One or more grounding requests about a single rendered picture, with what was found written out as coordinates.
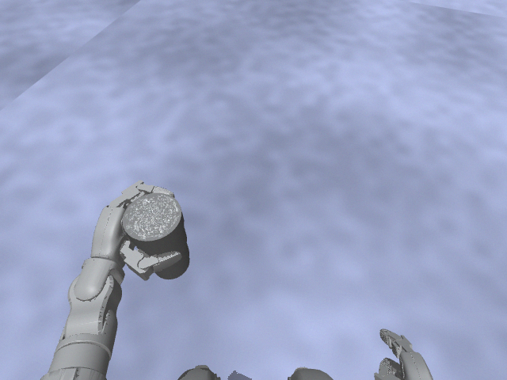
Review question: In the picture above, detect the right robot hand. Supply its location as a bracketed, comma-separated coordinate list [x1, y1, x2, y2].
[374, 329, 433, 380]

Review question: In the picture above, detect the cup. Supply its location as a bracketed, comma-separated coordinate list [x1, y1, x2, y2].
[122, 193, 189, 279]

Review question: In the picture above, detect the left robot arm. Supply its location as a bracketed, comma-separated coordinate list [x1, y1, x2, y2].
[40, 257, 125, 380]

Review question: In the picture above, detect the left robot hand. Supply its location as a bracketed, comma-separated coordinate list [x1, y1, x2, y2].
[91, 180, 182, 281]

